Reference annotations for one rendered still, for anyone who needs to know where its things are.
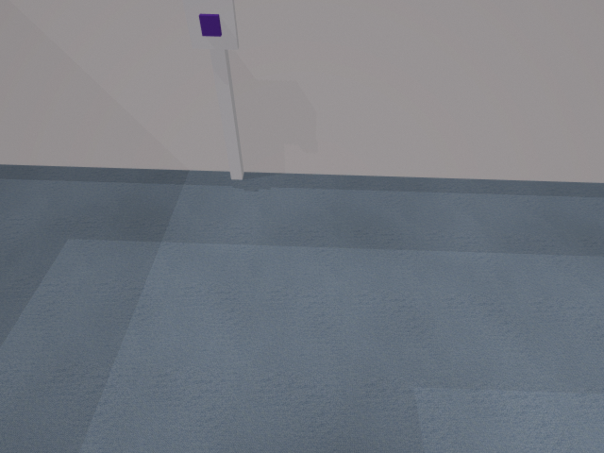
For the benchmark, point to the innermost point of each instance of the button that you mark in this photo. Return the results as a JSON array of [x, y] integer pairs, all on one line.
[[210, 25]]

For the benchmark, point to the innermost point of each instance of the panel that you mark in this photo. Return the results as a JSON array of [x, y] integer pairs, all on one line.
[[219, 47]]

